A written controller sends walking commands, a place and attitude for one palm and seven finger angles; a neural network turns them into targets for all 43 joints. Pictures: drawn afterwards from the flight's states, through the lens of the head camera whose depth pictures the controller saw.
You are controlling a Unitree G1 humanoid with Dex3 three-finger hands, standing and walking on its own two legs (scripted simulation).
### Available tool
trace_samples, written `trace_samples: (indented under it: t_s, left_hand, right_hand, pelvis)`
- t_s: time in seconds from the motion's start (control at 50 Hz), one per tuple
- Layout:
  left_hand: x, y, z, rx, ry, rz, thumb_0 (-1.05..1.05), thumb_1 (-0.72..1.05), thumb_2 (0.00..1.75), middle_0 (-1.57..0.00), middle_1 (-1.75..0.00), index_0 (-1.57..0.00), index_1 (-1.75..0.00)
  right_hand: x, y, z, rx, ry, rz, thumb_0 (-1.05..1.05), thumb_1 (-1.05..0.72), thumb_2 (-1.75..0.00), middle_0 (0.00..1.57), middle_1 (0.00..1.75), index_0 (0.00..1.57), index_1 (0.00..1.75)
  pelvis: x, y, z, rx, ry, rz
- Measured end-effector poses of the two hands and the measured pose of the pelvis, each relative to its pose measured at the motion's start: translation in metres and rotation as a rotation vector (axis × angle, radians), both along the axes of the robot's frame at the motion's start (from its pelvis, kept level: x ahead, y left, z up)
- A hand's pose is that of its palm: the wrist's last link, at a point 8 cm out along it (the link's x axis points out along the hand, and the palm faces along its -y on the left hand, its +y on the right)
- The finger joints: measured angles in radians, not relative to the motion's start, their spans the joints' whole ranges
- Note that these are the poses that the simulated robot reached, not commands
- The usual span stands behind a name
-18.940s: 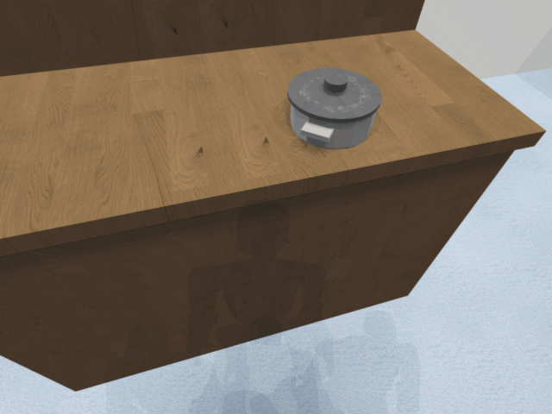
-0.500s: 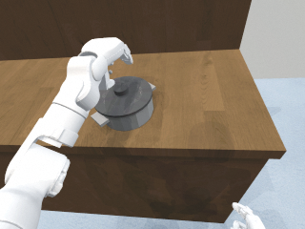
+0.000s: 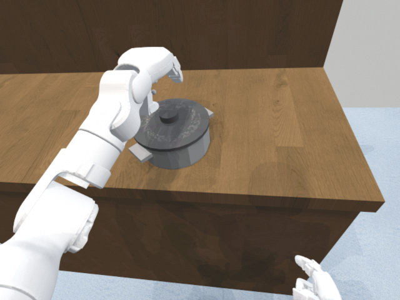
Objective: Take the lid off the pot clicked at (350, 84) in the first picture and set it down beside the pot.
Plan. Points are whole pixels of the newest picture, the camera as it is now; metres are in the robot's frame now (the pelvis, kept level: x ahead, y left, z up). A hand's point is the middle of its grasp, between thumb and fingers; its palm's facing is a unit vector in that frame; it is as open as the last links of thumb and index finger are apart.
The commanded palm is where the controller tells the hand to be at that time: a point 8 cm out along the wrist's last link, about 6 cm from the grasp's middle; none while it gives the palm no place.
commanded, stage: move the open hand above the knob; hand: left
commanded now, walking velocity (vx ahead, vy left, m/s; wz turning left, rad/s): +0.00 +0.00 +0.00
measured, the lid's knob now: (168, 114) +0.46 +0.08 +0.15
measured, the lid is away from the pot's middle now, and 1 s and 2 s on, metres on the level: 0.00 0.00 0.00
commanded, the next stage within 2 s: lower the open fingers around the knob in 0.36 s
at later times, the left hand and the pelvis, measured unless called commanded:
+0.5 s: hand (154, 96) +0.43 +0.09 +0.22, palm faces -0.10 +0.00 -1.00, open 10.3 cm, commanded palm +0.41 +0.10 +0.28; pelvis +0.00 -0.01 +0.00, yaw +0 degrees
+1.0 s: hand (157, 112) +0.43 +0.09 +0.18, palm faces -0.21 -0.02 -0.98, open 10.3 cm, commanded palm +0.41 +0.10 +0.24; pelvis +0.00 -0.01 +0.00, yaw +0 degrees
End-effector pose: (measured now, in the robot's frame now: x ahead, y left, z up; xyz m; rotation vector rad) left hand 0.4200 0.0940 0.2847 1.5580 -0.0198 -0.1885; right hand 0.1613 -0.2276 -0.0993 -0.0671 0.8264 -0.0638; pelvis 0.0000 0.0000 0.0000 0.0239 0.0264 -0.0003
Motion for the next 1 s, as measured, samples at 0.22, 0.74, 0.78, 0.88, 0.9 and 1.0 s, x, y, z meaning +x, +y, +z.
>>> trace_samples:
  t_s: [0.22, 0.74, 0.78, 0.88, 0.9, 1.0]
  left_hand:
    - [-0.002, -0.005, -0.002, -0.015, -0.018, -0.024, 0.00, -0.39, 1.62, -0.86, -0.08, -0.86, -0.08]
    - [-0.002, -0.008, -0.020, 0.001, 0.046, -0.001, 0.00, -0.39, 1.62, -0.86, -0.08, -0.86, -0.08]
    - [-0.002, -0.008, -0.022, -0.011, 0.052, -0.005, 0.00, -0.39, 1.62, -0.86, -0.08, -0.86, -0.08]
    - [0.000, -0.002, -0.030, -0.020, 0.072, 0.014, 0.00, -0.39, 1.62, -0.86, -0.08, -0.86, -0.08]
    - [0.000, -0.001, -0.032, -0.019, 0.077, 0.015, 0.00, -0.39, 1.62, -0.86, -0.08, -0.85, -0.08]
    - [0.000, 0.002, -0.043, -0.012, 0.103, 0.016, 0.00, -0.39, 1.62, -0.86, -0.08, -0.85, -0.08]
  right_hand:
    - [-0.013, -0.007, -0.006, 0.002, 0.043, -0.024, 0.01, -0.91, -0.90, 0.20, 0.30, 0.20, 0.30]
    - [0.002, -0.013, 0.000, -0.004, 0.005, -0.012, 0.01, -0.91, -0.90, 0.20, 0.30, 0.20, 0.30]
    - [0.001, -0.014, -0.001, -0.007, 0.011, -0.014, 0.01, -0.91, -0.90, 0.20, 0.30, 0.20, 0.30]
    - [-0.004, -0.017, -0.002, -0.011, 0.023, -0.024, 0.01, -0.91, -0.90, 0.20, 0.30, 0.20, 0.30]
    - [-0.004, -0.018, -0.002, -0.011, 0.026, -0.025, 0.01, -0.91, -0.90, 0.20, 0.30, 0.20, 0.30]
    - [-0.008, -0.019, -0.003, -0.023, 0.038, -0.030, 0.01, -0.91, -0.90, 0.20, 0.30, 0.20, 0.30]
  pelvis:
    - [0.002, 0.000, 0.000, 0.000, -0.003, -0.013]
    - [0.001, -0.009, 0.000, 0.001, -0.003, -0.002]
    - [0.002, -0.009, 0.000, 0.001, -0.004, -0.003]
    - [0.002, -0.009, 0.000, 0.001, -0.005, -0.006]
    - [0.002, -0.009, 0.000, 0.000, -0.005, -0.006]
    - [0.002, -0.009, 0.000, -0.001, -0.005, -0.003]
